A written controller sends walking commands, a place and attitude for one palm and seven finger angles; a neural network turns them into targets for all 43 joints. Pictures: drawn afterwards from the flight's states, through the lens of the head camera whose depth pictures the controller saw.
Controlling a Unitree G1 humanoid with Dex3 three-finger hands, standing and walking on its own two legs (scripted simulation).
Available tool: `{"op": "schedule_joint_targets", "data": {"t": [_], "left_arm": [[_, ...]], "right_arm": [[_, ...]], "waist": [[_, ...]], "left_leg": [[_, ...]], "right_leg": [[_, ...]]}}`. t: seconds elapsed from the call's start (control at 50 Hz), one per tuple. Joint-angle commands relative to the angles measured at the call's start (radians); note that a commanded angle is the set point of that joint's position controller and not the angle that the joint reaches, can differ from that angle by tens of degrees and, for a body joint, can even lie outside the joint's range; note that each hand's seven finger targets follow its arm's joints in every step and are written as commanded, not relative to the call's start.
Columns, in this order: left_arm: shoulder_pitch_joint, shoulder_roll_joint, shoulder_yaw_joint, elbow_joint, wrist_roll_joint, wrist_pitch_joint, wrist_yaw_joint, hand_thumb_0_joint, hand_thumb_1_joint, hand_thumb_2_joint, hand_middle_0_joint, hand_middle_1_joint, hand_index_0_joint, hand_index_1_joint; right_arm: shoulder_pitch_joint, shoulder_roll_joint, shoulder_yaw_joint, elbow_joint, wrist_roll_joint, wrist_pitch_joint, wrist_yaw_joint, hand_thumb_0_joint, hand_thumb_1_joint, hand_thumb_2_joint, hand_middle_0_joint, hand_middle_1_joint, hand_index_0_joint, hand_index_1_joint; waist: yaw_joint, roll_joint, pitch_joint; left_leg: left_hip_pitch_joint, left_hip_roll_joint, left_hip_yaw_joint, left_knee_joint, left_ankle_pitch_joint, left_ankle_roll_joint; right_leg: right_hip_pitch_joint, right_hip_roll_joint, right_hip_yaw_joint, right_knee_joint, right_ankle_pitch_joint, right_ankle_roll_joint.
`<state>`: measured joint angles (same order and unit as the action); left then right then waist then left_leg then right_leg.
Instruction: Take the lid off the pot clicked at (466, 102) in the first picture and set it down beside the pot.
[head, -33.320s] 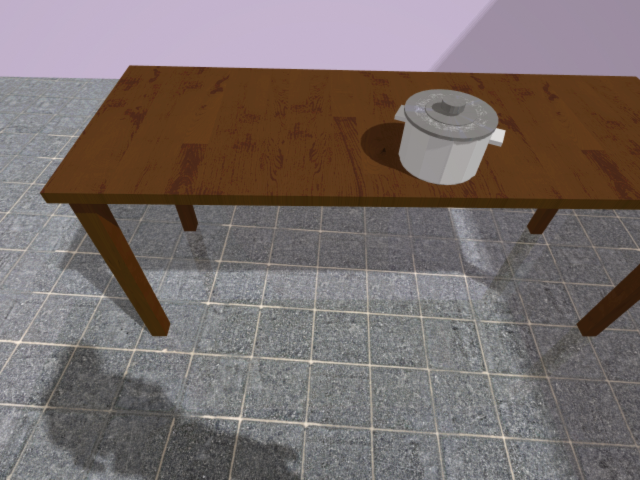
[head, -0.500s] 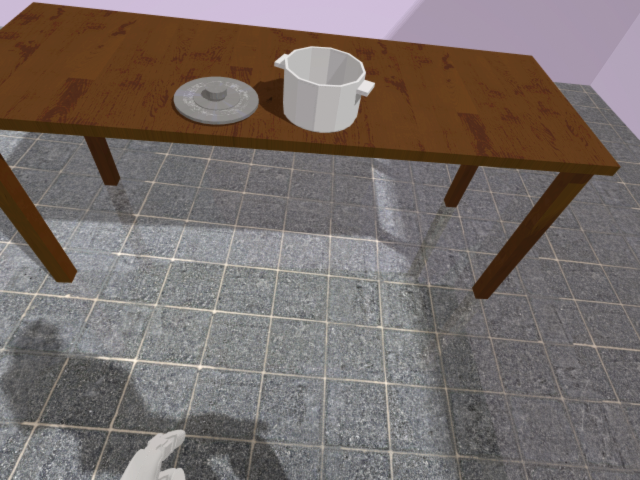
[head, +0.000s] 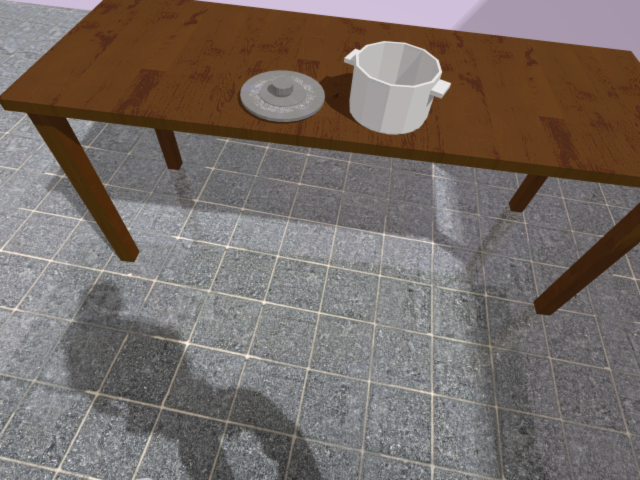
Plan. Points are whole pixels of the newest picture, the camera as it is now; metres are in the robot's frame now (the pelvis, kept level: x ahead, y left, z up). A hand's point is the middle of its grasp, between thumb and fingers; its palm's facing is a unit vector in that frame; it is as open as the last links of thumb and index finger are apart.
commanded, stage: stop stepping back and stand still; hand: left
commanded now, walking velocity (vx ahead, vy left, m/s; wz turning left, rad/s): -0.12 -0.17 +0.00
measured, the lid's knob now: (282, 86) +0.92 +0.12 -0.05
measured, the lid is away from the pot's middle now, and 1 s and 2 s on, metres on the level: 0.25 0.25 0.25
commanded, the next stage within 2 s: let the arm hang, fingers relaxed in 0.46 s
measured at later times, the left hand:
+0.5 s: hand out of the picture +0.12 +0.18 -0.17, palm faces -0.01 -0.97 -0.23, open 7.4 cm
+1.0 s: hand out of the picture +0.04 +0.18 -0.17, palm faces -0.01 -0.98 -0.19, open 7.3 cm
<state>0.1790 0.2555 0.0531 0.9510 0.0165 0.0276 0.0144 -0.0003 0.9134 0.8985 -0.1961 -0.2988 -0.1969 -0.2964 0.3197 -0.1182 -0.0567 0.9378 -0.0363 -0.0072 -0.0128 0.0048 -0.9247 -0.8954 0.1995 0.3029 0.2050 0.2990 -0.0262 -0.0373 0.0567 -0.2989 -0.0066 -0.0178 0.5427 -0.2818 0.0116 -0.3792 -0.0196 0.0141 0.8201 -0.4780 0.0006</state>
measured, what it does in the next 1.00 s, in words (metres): steps on the spot: right foot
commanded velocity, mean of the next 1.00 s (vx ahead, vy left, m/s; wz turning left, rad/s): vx -0.05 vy -0.01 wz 0.00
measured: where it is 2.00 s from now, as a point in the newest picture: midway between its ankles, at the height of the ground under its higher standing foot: outside the picture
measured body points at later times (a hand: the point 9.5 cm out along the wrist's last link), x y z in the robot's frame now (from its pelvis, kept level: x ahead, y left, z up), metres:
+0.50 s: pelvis +0.03 +0.00 +0.00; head +0.07 +0.00 +0.45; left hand +0.12 +0.23 -0.15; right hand +0.07 -0.24 -0.15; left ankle +0.00 +0.11 -0.73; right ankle +0.03 -0.12 -0.73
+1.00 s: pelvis +0.02 +0.01 +0.01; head +0.04 +0.02 +0.46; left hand +0.05 +0.24 -0.16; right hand -0.02 -0.20 -0.15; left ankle +0.00 +0.11 -0.73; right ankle +0.03 -0.12 -0.73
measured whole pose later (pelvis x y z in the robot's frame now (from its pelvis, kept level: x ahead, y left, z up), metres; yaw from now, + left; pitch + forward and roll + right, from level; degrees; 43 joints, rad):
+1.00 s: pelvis +0.02 +0.01 +0.01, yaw -2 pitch -1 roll -1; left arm 0.24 0.17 0.02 1.09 0.01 0.00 0.04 0.00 0.91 0.90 -0.20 -0.30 -0.20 -0.30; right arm 0.33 -0.11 -0.05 1.11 -0.01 0.00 -0.02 0.00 -0.90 -0.90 0.20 0.30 0.20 0.30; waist -0.02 -0.02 0.06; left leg -0.15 -0.01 0.01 0.44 -0.27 0.02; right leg -0.19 0.01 0.06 0.41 -0.21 0.01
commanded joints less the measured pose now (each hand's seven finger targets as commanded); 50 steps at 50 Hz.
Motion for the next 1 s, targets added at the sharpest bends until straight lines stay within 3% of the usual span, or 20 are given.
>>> {"op": "schedule_joint_targets", "data": {"t": [0.0, 0.02, 0.04, 0.06, 0.08, 0.1, 0.14, 0.16, 0.22, 0.26, 0.34, 0.5, 0.66, 0.84, 0.98], "left_arm": [[0.02, 0.016, -0.017, -0.05, -0.02, -0.039, -0.001, 0.0, 0.9, 0.9, -0.2, -0.3, -0.2, -0.3], [0.064, 0.035, -0.011, -0.026, -0.019, -0.043, 0.004, 0.0, 0.9, 0.9, -0.2, -0.3, -0.2, -0.3], [0.078, 0.062, -0.005, -0.012, -0.016, -0.048, 0.014, 0.0, 0.9, 0.9, -0.2, -0.3, -0.2, -0.3], [0.073, 0.086, -0.003, -0.01, -0.015, -0.05, 0.02, 0.0, 0.9, 0.9, -0.2, -0.3, -0.2, -0.3], [0.048, 0.095, -0.006, -0.008, -0.013, -0.049, 0.022, 0.0, 0.9, 0.9, -0.2, -0.3, -0.2, -0.3], [0.018, 0.102, -0.01, -0.013, -0.009, -0.041, 0.02, 0.0, 0.9, 0.9, -0.2, -0.3, -0.2, -0.3], [0.01, 0.07, -0.007, -0.006, -0.011, -0.041, 0.031, 0.0, 0.9, 0.9, -0.2, -0.3, -0.2, -0.3], [0.013, 0.066, -0.008, 0.0, -0.011, -0.043, 0.037, 0.0, 0.9, 0.9, -0.2, -0.3, -0.2, -0.3], [0.023, 0.065, -0.001, -0.003, -0.012, -0.038, 0.045, 0.0, 0.9, 0.9, -0.2, -0.3, -0.2, -0.3], [0.016, 0.066, 0.003, -0.009, -0.01, -0.033, 0.047, 0.0, 0.9, 0.9, -0.2, -0.3, -0.2, -0.3], [0.009, 0.057, 0.006, -0.018, -0.007, -0.025, 0.043, 0.0, 0.9, 0.9, -0.2, -0.3, -0.2, -0.3], [-0.005, 0.053, -0.005, -0.007, -0.003, -0.03, 0.037, 0.0, 0.9, 0.9, -0.2, -0.3, -0.2, -0.3], [0.019, 0.045, -0.012, 0.031, -0.002, -0.039, 0.029, 0.0, 0.9, 0.9, -0.2, -0.3, -0.2, -0.3], [0.067, 0.013, -0.019, 0.077, -0.005, -0.046, 0.026, 0.0, 0.9, 0.9, -0.2, -0.3, -0.2, -0.3], [0.094, -0.009, -0.024, 0.102, -0.004, -0.044, 0.027, 0.0, 0.9, 0.9, -0.2, -0.3, -0.2, -0.3]], "right_arm": [[0.032, -0.154, -0.025, -0.007, 0.013, -0.022, -0.025, 0.0, -0.9, -0.9, 0.2, 0.3, 0.2, 0.3], [0.018, -0.156, -0.027, -0.001, 0.023, -0.019, -0.027, 0.0, -0.9, -0.9, 0.2, 0.3, 0.2, 0.3], [0.02, -0.143, -0.028, 0.002, 0.031, -0.017, -0.025, 0.0, -0.9, -0.9, 0.2, 0.3, 0.2, 0.3], [0.023, -0.127, -0.027, 0.004, 0.036, -0.013, -0.02, 0.0, -0.9, -0.9, 0.2, 0.3, 0.2, 0.3], [0.023, -0.12, -0.027, 0.014, 0.038, -0.007, -0.019, 0.0, -0.9, -0.9, 0.2, 0.3, 0.2, 0.3], [0.023, -0.108, -0.026, 0.022, 0.036, 0.0, -0.016, 0.0, -0.9, -0.9, 0.2, 0.3, 0.2, 0.3], [0.005, -0.103, -0.028, 0.042, 0.031, 0.009, -0.023, 0.0, -0.9, -0.9, 0.2, 0.3, 0.2, 0.3], [0.015, -0.107, -0.032, 0.05, 0.034, 0.008, -0.025, 0.0, -0.9, -0.9, 0.2, 0.3, 0.2, 0.3], [0.004, -0.123, -0.035, 0.057, 0.036, 0.007, -0.032, 0.0, -0.9, -0.9, 0.2, 0.3, 0.2, 0.3], [-0.003, -0.13, -0.037, 0.052, 0.036, 0.01, -0.035, 0.0, -0.9, -0.9, 0.2, 0.3, 0.2, 0.3], [-0.019, -0.143, -0.042, 0.036, 0.033, 0.017, -0.038, 0.0, -0.9, -0.9, 0.2, 0.3, 0.2, 0.3], [-0.034, -0.123, -0.031, 0.039, 0.03, 0.018, -0.023, 0.0, -0.9, -0.9, 0.2, 0.3, 0.2, 0.3], [-0.001, -0.121, -0.017, 0.078, 0.027, 0.009, -0.013, 0.0, -0.9, -0.9, 0.2, 0.3, 0.2, 0.3], [0.045, -0.113, -0.008, 0.119, 0.027, -0.005, -0.018, 0.0, -0.9, -0.9, 0.2, 0.3, 0.2, 0.3], [0.076, -0.097, -0.006, 0.139, 0.029, -0.007, -0.023, 0.0, -0.9, -0.9, 0.2, 0.3, 0.2, 0.3]], "waist": [[0.024, 0.114, -0.114], [0.039, 0.066, -0.141], [0.029, 0.005, -0.151], [0.021, -0.018, -0.136], [0.005, 0.016, -0.103], [-0.008, 0.083, -0.048], [-0.003, -0.05, -0.051], [-0.007, -0.064, -0.066], [0.002, 0.041, -0.134], [0.0, 0.083, -0.138], [0.003, 0.107, -0.152], [0.001, 0.023, -0.074], [0.004, 0.03, -0.002], [0.009, 0.064, -0.013], [0.008, 0.07, 0.023]], "left_leg": [[0.153, 0.205, -0.137, -0.141, 0.656, 0.089], [0.135, 0.17, -0.114, -0.091, 0.594, 0.054], [0.091, 0.12, -0.072, -0.051, 0.48, 0.018], [0.055, 0.089, -0.044, -0.047, 0.331, -0.003], [0.055, 0.065, -0.028, -0.056, 0.199, -0.009], [0.046, 0.056, -0.049, -0.09, 0.116, 0.001], [0.092, 0.085, -0.046, -0.062, 0.268, 0.002], [0.113, 0.092, -0.048, -0.062, 0.333, -0.001], [0.174, 0.118, -0.044, -0.051, 0.522, 0.001], [0.198, 0.129, -0.048, -0.052, 0.585, 0.005], [0.216, 0.148, -0.061, -0.056, 0.598, 0.022], [0.126, 0.1, -0.053, -0.113, 0.162, 0.012], [0.112, 0.091, -0.062, -0.173, 0.066, 0.018], [0.116, 0.107, -0.076, -0.212, 0.085, 0.029], [0.106, 0.11, -0.081, -0.222, 0.077, 0.036]], "right_leg": [[0.137, 0.006, -0.015, -0.274, 0.179, 0.012], [0.226, 0.006, 0.01, -0.374, 0.352, 0.007], [0.291, -0.038, 0.087, -0.381, 0.546, -0.018], [0.311, -0.1, 0.137, -0.386, 0.677, -0.047], [0.264, -0.15, 0.164, -0.386, 0.688, -0.079], [0.193, -0.142, 0.143, -0.385, 0.573, -0.08], [0.199, -0.096, 0.142, -0.375, 0.655, -0.06], [0.213, -0.092, 0.13, -0.365, 0.72, -0.057], [0.248, -0.091, 0.113, -0.323, 0.794, -0.045], [0.233, -0.08, 0.105, -0.309, 0.772, -0.044], [0.216, -0.06, 0.086, -0.302, 0.693, -0.034], [0.205, -0.069, 0.146, -0.424, 0.476, -0.039], [0.17, -0.05, 0.144, -0.497, 0.279, -0.037], [0.194, -0.041, 0.109, -0.47, 0.323, -0.036], [0.179, -0.037, 0.09, -0.457, 0.322, -0.032]]}}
